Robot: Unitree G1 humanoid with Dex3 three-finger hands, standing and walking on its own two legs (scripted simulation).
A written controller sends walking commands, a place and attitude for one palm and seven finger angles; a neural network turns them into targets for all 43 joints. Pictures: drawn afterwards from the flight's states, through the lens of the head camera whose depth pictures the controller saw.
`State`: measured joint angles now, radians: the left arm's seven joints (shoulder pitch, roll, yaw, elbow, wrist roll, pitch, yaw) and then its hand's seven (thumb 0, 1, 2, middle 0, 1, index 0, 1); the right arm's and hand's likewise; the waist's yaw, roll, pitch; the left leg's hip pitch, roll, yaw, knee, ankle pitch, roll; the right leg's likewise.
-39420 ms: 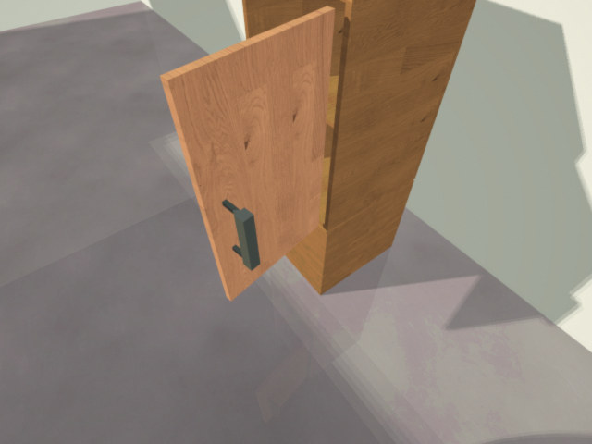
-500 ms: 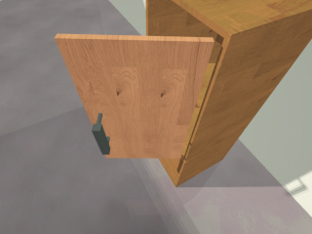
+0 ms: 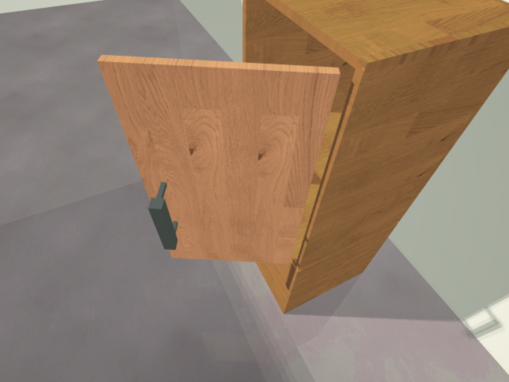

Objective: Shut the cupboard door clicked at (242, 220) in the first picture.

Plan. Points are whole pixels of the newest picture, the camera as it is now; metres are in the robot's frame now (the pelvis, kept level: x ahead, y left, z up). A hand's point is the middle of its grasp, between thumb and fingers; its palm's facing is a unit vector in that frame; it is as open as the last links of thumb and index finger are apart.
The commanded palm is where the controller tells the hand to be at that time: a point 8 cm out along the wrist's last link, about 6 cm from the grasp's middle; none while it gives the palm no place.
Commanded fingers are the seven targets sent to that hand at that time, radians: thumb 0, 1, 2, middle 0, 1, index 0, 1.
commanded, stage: come to a stop and stand still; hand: left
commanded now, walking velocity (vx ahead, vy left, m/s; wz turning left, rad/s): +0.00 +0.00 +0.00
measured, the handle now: (166, 216) +0.43 +0.23 -0.09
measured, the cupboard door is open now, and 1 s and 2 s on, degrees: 61 61 61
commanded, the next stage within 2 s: look again from close up in 0.56 s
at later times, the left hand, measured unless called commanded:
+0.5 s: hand out of the picture +0.00 +0.23 -0.17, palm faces +0.00 -0.98 -0.21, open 7.4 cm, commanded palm none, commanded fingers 0.00 0.90 0.90 -0.20 -0.30 -0.20 -0.30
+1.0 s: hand out of the picture -0.02 +0.20 -0.18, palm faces +0.01 -0.99 -0.17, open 7.4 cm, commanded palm none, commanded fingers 0.00 0.90 0.90 -0.20 -0.30 -0.20 -0.30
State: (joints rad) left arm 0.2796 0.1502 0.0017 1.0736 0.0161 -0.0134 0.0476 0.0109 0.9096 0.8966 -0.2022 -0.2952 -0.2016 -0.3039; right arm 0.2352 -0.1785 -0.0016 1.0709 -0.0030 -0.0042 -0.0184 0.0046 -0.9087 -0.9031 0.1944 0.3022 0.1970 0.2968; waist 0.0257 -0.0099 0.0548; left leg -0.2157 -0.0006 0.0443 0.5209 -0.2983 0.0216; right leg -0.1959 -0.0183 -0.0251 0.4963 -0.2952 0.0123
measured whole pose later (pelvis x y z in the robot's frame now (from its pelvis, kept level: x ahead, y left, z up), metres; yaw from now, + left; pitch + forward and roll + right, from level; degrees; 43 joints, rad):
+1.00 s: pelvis -0.01 +0.04 +0.00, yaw +0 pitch -2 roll +0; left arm 0.31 0.15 -0.02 1.11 0.01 0.00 0.04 0.01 0.91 0.90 -0.20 -0.29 -0.20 -0.30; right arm 0.27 -0.15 0.01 1.13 0.00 -0.02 -0.02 0.01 -0.91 -0.90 0.20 0.30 0.20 0.30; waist 0.01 -0.03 0.05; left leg -0.16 -0.07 0.07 0.42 -0.24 0.08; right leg -0.15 -0.08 0.00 0.43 -0.24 0.07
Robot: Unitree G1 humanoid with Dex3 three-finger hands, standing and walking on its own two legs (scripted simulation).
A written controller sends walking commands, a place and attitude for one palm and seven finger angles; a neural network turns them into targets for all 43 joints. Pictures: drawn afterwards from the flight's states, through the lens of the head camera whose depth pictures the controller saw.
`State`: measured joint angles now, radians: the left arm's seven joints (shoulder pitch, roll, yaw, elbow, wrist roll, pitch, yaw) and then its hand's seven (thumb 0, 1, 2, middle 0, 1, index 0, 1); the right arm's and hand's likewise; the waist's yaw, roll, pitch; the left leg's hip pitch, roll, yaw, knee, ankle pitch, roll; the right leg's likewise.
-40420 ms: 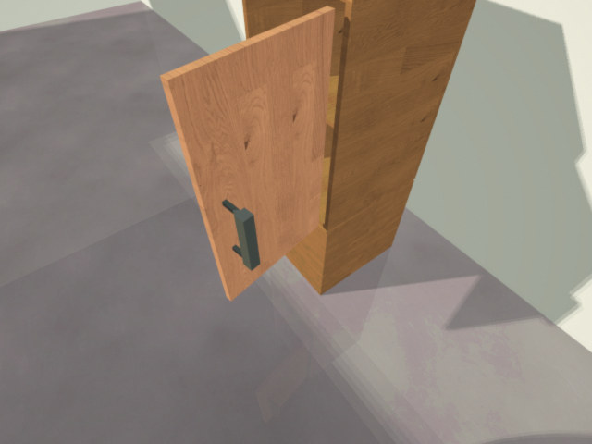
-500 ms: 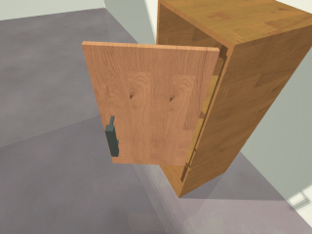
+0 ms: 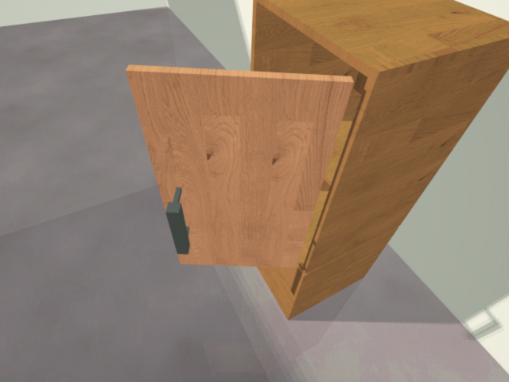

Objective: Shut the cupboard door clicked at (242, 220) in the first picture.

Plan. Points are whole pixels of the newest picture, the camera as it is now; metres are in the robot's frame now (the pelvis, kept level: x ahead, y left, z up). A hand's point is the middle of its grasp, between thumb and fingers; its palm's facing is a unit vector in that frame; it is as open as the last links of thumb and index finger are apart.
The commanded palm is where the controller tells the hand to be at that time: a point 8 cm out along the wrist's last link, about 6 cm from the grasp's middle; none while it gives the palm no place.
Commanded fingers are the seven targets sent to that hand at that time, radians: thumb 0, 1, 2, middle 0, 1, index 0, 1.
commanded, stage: look again from close up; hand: left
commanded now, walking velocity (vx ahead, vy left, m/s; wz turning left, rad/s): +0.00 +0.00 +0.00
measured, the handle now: (180, 221) +0.45 +0.19 -0.09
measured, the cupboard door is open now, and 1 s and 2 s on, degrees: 61 61 61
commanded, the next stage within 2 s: raise the hand and make a fist in 0.12 s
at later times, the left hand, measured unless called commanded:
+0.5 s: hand (171, 339) +0.18 +0.14 -0.02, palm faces +0.10 -1.00 -0.01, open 6.8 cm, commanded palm +0.10 +0.20 -0.08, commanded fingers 0.00 0.90 0.90 -0.46 -0.58 -0.46 -0.58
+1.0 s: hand (170, 359) +0.17 +0.15 -0.08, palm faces +0.01 -1.00 +0.00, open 4.4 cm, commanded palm +0.13 +0.20 -0.08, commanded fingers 0.00 0.90 0.90 -0.92 -1.08 -0.92 -1.08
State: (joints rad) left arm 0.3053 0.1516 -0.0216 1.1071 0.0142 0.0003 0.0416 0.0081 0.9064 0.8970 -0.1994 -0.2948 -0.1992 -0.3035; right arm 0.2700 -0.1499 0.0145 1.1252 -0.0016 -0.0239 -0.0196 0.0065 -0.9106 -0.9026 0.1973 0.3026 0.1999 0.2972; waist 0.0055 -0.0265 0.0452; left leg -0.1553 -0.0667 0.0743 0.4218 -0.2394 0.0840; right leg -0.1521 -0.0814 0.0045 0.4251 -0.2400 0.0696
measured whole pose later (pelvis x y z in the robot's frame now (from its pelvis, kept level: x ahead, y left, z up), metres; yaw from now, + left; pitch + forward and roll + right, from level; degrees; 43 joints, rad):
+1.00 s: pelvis -0.03 -0.05 -0.12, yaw +2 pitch +18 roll -1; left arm 0.39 0.23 0.18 0.02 -0.34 -0.38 -0.38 0.02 0.90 0.90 -0.74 -0.88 -0.74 -0.89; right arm 0.20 -0.19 0.01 0.55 0.04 -0.20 -0.05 0.01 -0.90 -0.90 0.20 0.30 0.20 0.30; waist 0.03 0.03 -0.16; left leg -1.07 0.00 -0.02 1.32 -0.58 0.01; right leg -1.05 0.02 -0.12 1.28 -0.55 -0.07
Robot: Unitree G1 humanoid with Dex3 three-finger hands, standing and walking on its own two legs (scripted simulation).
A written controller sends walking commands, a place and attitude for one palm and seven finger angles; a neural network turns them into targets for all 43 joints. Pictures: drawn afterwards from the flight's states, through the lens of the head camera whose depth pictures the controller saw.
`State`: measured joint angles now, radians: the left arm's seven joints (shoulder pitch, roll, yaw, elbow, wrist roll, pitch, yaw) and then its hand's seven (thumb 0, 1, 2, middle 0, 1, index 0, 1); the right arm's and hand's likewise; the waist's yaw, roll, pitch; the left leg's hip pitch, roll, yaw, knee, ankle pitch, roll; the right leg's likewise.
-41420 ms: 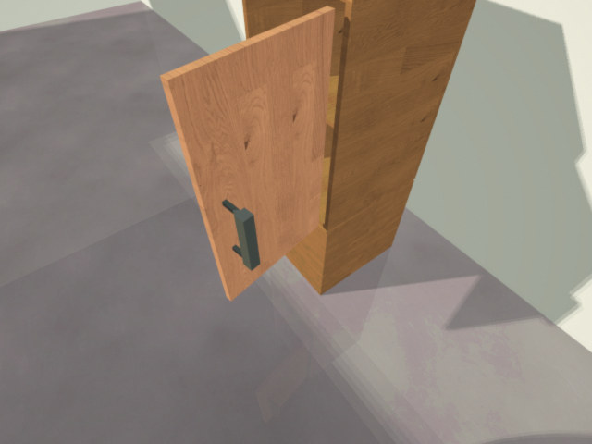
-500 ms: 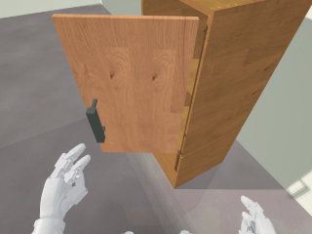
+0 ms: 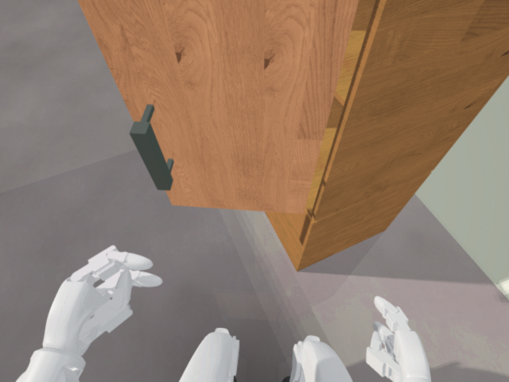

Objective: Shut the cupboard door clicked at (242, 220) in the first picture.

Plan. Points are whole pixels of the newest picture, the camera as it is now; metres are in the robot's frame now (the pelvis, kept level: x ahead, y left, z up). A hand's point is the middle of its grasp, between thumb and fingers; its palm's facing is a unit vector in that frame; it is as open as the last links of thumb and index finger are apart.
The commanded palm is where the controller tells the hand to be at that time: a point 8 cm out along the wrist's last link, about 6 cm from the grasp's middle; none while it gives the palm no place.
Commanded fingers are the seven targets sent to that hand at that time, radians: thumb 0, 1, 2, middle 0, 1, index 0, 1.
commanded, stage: raise the hand and make a fist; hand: left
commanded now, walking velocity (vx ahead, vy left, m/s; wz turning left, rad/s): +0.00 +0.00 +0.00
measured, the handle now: (157, 149) +0.49 +0.23 +0.03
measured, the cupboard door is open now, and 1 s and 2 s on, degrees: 61 61 61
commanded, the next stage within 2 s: bring the fist close to the handle in 1.14 s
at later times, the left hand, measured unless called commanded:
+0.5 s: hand (105, 304) +0.21 +0.22 +0.05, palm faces -0.01 -1.00 -0.02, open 3.1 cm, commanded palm +0.19 +0.27 +0.05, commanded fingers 0.00 0.90 0.90 -1.30 -1.50 -1.30 -1.50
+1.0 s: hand (122, 289) +0.23 +0.20 +0.05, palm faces -0.03 -1.00 -0.04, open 3.1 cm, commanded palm +0.21 +0.26 +0.05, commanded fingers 0.00 0.90 0.90 -1.30 -1.50 -1.30 -1.50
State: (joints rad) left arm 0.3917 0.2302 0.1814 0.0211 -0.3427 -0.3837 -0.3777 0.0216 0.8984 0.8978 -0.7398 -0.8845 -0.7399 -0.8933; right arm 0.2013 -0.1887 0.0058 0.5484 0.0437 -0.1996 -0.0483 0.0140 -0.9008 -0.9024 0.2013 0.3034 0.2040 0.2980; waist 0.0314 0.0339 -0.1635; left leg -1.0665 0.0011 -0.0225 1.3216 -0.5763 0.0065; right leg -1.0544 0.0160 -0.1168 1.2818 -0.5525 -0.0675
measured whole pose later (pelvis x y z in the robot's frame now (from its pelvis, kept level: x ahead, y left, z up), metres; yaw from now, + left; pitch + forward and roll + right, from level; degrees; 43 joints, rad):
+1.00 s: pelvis +0.01 +0.02 +0.00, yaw -1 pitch +20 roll -3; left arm 0.39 0.25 0.13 -0.02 -0.29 -0.43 -0.26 0.02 0.90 0.90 -1.30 -1.49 -1.30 -1.50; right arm 0.25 -0.26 0.00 0.47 0.03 -0.13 -0.04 0.01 -0.90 -0.90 0.20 0.30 0.20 0.30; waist 0.01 0.03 -0.19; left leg -1.07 -0.01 -0.01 1.33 -0.59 0.04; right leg -1.06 0.01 -0.10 1.27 -0.56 -0.04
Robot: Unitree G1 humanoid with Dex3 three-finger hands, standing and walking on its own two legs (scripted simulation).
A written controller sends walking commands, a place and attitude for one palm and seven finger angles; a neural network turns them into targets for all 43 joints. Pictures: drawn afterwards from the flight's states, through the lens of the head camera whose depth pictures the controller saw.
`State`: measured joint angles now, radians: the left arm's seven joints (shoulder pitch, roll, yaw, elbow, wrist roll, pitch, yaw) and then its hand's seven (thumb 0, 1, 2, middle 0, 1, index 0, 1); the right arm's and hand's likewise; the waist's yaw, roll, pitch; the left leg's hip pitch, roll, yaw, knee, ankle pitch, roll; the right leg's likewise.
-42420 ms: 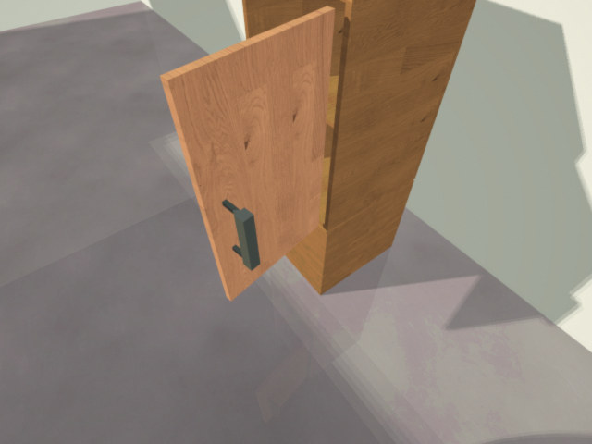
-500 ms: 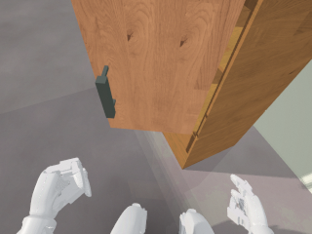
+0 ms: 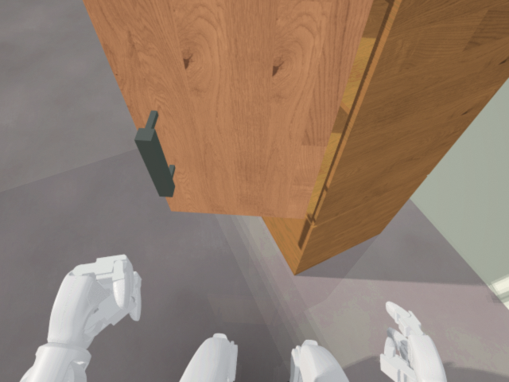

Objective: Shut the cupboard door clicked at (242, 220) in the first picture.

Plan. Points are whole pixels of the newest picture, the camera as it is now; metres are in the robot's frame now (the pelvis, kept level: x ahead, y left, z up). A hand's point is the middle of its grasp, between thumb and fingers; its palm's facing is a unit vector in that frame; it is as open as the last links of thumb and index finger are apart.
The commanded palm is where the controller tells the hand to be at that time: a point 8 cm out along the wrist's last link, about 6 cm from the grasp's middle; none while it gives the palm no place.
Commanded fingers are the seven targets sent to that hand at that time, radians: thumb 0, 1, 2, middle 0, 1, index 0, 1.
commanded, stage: raise the hand and make a fist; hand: left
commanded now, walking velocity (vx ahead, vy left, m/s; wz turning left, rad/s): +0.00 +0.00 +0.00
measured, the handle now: (160, 156) +0.48 +0.21 +0.03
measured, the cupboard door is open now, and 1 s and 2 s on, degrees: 61 61 60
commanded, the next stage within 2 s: bring the fist close to the handle in 0.14 s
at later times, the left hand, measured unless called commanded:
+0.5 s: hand (148, 278) +0.25 +0.17 +0.04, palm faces -0.03 -1.00 -0.03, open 3.1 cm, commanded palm +0.24 +0.23 +0.04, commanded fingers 0.00 0.90 0.90 -1.30 -1.50 -1.30 -1.50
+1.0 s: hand (159, 227) +0.33 +0.18 +0.04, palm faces -0.02 -1.00 -0.02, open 3.1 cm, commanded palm +0.32 +0.23 +0.04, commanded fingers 0.00 0.90 0.90 -1.30 -1.50 -1.30 -1.50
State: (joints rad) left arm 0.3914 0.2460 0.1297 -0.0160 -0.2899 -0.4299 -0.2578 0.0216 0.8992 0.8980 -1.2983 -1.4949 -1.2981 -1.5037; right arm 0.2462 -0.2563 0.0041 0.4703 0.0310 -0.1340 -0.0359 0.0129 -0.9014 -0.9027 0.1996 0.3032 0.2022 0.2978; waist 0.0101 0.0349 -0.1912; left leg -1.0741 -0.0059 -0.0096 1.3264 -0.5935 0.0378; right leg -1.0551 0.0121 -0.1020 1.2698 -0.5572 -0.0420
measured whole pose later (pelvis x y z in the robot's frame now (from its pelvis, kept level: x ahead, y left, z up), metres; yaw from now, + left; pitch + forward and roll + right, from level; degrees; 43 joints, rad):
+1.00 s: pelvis +0.00 +0.00 +0.00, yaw -1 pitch +21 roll -2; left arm -0.13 0.24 0.15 0.44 -0.23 -0.46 -0.20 0.02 0.90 0.90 -1.30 -1.50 -1.30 -1.50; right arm 0.24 -0.27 0.01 0.56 0.03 -0.07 -0.02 0.01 -0.90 -0.90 0.20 0.30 0.20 0.30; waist -0.02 0.03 -0.18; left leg -1.08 -0.01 0.01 1.29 -0.57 0.04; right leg -1.08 0.01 -0.08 1.25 -0.53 -0.04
